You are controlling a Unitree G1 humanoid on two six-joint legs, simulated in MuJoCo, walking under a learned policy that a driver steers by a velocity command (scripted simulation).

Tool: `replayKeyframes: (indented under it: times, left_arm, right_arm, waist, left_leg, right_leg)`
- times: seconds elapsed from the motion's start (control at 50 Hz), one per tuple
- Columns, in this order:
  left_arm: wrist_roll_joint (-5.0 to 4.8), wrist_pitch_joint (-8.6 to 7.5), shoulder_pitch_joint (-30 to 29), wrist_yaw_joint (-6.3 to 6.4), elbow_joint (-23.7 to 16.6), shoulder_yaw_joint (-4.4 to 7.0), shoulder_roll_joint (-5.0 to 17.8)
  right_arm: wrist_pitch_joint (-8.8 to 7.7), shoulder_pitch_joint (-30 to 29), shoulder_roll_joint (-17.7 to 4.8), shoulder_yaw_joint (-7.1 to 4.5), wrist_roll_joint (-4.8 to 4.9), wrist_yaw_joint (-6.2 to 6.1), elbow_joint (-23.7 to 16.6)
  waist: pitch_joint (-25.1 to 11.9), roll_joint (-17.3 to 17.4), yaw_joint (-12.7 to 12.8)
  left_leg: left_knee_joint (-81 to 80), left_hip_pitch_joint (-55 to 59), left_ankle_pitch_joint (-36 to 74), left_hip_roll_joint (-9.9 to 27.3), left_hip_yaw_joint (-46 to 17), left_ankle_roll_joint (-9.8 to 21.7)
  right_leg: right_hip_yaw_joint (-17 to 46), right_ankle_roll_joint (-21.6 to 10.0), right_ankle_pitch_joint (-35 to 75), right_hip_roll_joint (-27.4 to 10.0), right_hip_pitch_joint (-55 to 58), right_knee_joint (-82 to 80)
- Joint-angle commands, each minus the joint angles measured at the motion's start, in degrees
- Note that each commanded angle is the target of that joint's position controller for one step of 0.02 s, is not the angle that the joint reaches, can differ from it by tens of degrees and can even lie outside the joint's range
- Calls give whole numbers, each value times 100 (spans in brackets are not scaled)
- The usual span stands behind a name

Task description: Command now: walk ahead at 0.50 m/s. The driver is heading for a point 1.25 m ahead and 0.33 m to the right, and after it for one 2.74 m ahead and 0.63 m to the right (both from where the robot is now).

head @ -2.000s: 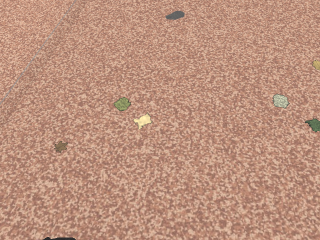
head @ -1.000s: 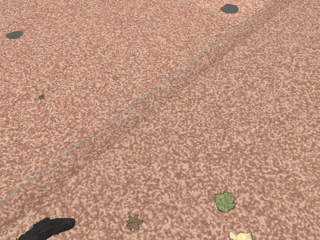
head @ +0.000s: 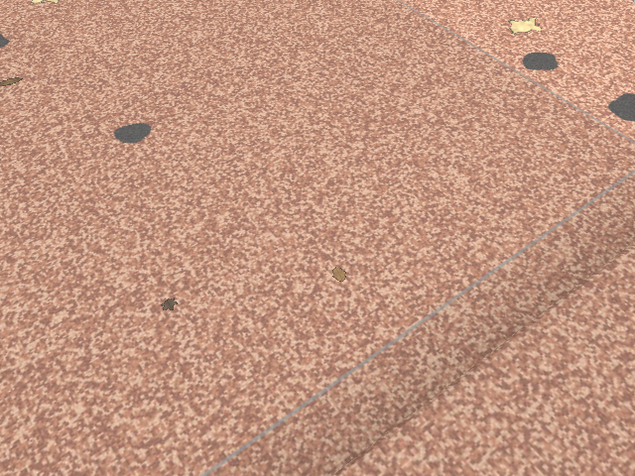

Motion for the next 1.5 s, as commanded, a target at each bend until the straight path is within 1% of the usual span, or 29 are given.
replayKeyframes:
  times: [0.02,0.08,0.3,0.38,0.44,0.46,0.48,0.5,0.52,0.54,0.6,0.74,0.86,0.92,0.94,1.02,1.08,1.1,1.12,1.14,1.16,1.2,1.24,1.28,1.32,1.38,1.46,1.48,1.5]
  left_arm:
    - [-134,74,1379,57,155,327,896]
    - [-119,-5,1091,63,246,236,523]
    - [-128,-146,1773,23,711,316,714]
    - [-57,-97,1833,90,799,328,682]
    - [-79,-12,1652,153,782,347,780]
    - [-101,-7,1814,151,728,281,515]
    - [808,-237,3261,-331,1066,-120,-505]
    - [393,-402,1953,-455,697,160,254]
    - [120,-451,1279,-352,537,238,505]
    - [108,-424,1290,-236,590,238,516]
    - [240,-251,1370,-265,651,43,36]
    - [204,-59,534,-403,160,-23,-167]
    - [105,-157,-258,-391,43,78,88]
    - [87,-216,-1062,-468,-121,14,-41]
    - [-763,-175,-1565,-459,-337,67,-131]
    - [-455,60,-1270,-639,-414,141,-28]
    - [-338,185,1296,-486,541,436,423]
    - [-266,197,2039,-302,804,507,687]
    - [-58,111,2048,-170,819,504,1257]
    - [-101,68,2030,-157,547,503,1218]
    - [-209,129,1927,-100,460,607,1286]
    - [-315,176,671,27,34,498,923]
    - [-201,81,87,3,-229,418,795]
    - [-273,11,108,101,-182,420,762]
    - [-308,32,417,260,-125,486,863]
    - [-359,147,851,298,-82,515,816]
    - [-364,158,1039,253,-128,476,492]
    - [-357,118,1015,247,-153,402,236]
    - [-288,72,1346,214,-175,259,-283]
  right_arm:
    - [-87,23,-688,-157,-20,8,-441]
    - [26,-222,-436,-85,-96,87,-432]
    - [122,-1910,-246,64,-64,233,-787]
    - [78,-1806,-489,-16,-155,190,-691]
    - [-28,-604,-481,-99,-126,134,-268]
    - [-105,182,-944,-240,-227,84,-109]
    - [-386,838,-802,-55,-289,105,-177]
    - [-498,1261,-657,-122,-504,135,68]
    - [-555,524,-707,-145,-473,175,115]
    - [-508,-64,-430,-79,-404,193,90]
    - [-456,-754,426,213,-466,41,-63]
    - [-663,561,-96,224,-571,108,613]
    - [-575,1296,116,375,-620,24,917]
    - [-543,1560,149,417,-504,14,979]
    - [-391,607,-150,207,430,-243,786]
    - [-138,1071,-625,36,346,-454,885]
    - [-143,449,-482,19,338,-251,637]
    - [-225,25,-407,-33,256,-130,443]
    - [-416,525,123,91,63,-21,-1]
    - [-604,639,-376,47,261,70,-251]
    - [-710,280,-427,44,428,81,-568]
    - [-560,-129,-472,-70,289,-120,-627]
    - [-291,181,-631,-170,170,-220,-566]
    - [-244,-244,-552,-179,47,-256,-732]
    - [-307,-931,-379,-117,-44,-247,-909]
    - [-364,-1679,-308,-83,109,-159,-1133]
    - [-443,-1378,-626,-280,180,-61,-1195]
    - [-477,-762,-759,-361,149,-70,-1084]
    - [-501,12,-1125,-458,78,-81,-1013]
  waist:
    - [-622,-563,539]
    - [-228,-523,220]
    - [18,-461,407]
    - [132,-401,311]
    - [-245,-207,-222]
    - [-595,553,-511]
    - [-2160,1765,-170]
    - [-643,1131,-860]
    - [374,517,-545]
    - [214,1,-252]
    - [55,-53,278]
    - [21,309,152]
    - [427,226,-73]
    - [575,249,-247]
    - [1185,-30,-161]
    - [665,376,-119]
    - [-247,390,1084]
    - [-276,-676,1467]
    - [-1280,-1714,806]
    - [-2510,-1058,988]
    - [-2600,-659,873]
    - [-1435,617,208]
    - [-791,718,-254]
    - [-396,250,-243]
    - [-486,-78,53]
    - [-572,-475,437]
    - [-540,-771,116]
    - [-640,-692,-222]
    - [-1228,478,-362]
  left_leg:
    - [2342,-3089,397,269,-439,176]
    - [1665,-2347,1004,658,-293,37]
    - [-437,-1794,2981,393,494,-223]
    - [-157,-2160,2269,551,199,96]
    - [-1575,-304,1119,-67,562,279]
    - [-2025,907,1152,877,-671,607]
    - [-1889,3324,2715,2249,-2756,2233]
    - [-2862,2434,1087,2369,-3939,2030]
    - [-2979,1340,1135,2461,-3235,1733]
    - [-3059,786,1464,2280,-2536,1630]
    - [-3368,-250,2441,1704,-997,1075]
    - [-3235,3,4659,1580,369,665]
    - [-2840,1784,4320,1792,411,357]
    - [-3011,1270,3762,1315,997,135]
    - [-3046,385,4096,1375,1159,-225]
    - [-1445,948,5246,1306,1452,-455]
    - [1874,301,4610,1055,1330,-418]
    - [4530,-1586,704,265,1330,-623]
    - [5796,-3812,-1931,319,323,-502]
    - [5283,-4072,-1247,534,-816,-426]
    - [4667,-4437,-715,598,-866,-425]
    - [3769,-4233,479,831,-707,-669]
    - [3160,-3225,403,1166,-883,-1038]
    - [1895,-2714,723,1304,-689,-1093]
    - [691,-2213,1967,1070,-452,-993]
    - [-597,-1568,3068,488,-210,-933]
    - [-1304,-919,2146,331,-288,-579]
    - [-1384,-206,1932,553,-437,-366]
    - [-1586,1114,1572,1752,-1723,75]
  right_leg:
    - [3247,-913,-1185,-1964,3056,-1848]
    - [1897,-638,358,-1363,1886,-2202]
    - [484,-576,1872,-829,1520,-2430]
    - [658,-642,2468,-1331,2244,-1696]
    - [354,-482,3397,-910,1937,89]
    - [186,-289,2313,-603,993,1861]
    - [668,11,-2283,447,-818,3545]
    - [1545,-162,-2267,559,-2447,4560]
    - [1732,-285,-1448,273,-2932,4969]
    - [1659,-285,-890,-9,-2588,4888]
    - [1658,-203,510,-493,-1869,4144]
    - [1010,238,1985,-605,-2033,2241]
    - [1287,87,2630,-408,-3666,1537]
    - [620,21,3499,-343,-2553,386]
    - [475,-76,3225,-40,-2006,124]
    - [-119,-196,2882,325,-618,-705]
    - [54,-498,3392,74,2002,-1587]
    - [551,-939,4261,-347,3647,-1666]
    - [1655,-1402,7303,-1197,5824,733]
    - [2685,-2303,6103,-1861,6283,461]
    - [3296,-2469,2817,-1787,5912,-405]
    - [3682,-2052,965,-1713,3458,-1495]
    - [3767,-2062,1654,-1877,1161,-1735]
    - [2761,-1620,1483,-1140,-47,-1712]
    - [1988,-1208,1297,-418,-323,-1464]
    - [1914,-973,341,-113,-207,-1286]
    - [2625,-627,-980,-283,360,-517]
    - [2465,-402,-1116,-78,62,245]
    - [1711,-68,-2179,515,-776,2361]
Keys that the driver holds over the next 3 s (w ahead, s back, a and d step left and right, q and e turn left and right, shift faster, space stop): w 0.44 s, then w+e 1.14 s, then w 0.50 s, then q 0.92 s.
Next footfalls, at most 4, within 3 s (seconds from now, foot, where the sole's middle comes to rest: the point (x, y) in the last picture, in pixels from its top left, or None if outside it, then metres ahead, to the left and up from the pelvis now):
0.44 left None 0.33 0.11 -0.76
1.10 right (380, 383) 0.72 -0.12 -0.88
1.48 left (319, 281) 1.04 0.01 -0.88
1.98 right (449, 275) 1.03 -0.35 -0.88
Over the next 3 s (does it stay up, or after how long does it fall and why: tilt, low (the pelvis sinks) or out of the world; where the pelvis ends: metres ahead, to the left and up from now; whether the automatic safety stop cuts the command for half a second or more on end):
stays up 1.19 -0.38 -0.11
